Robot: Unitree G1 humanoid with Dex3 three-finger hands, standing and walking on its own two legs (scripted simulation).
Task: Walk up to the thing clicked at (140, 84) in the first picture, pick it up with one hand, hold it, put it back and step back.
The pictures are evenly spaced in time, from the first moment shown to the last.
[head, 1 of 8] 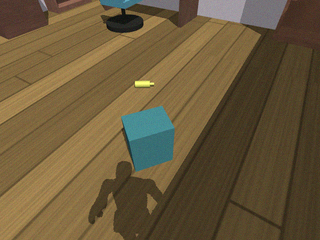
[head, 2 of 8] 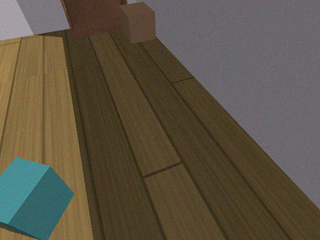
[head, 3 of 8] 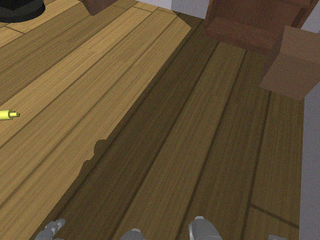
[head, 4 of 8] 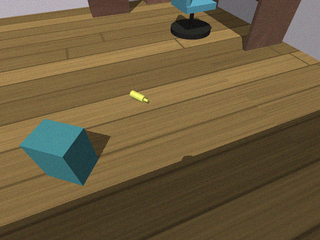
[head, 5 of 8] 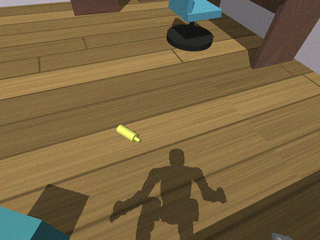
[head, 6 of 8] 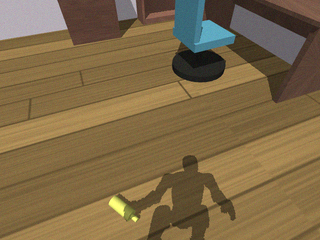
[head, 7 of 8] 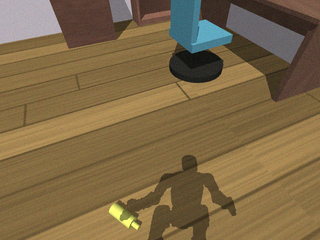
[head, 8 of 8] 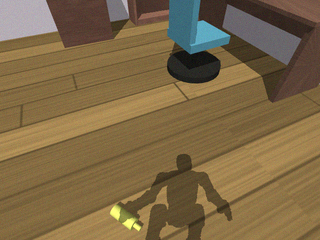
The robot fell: no
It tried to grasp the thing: no
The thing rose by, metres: 0.00
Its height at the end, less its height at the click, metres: +0.00
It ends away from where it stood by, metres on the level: 0.00
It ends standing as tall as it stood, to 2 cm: yes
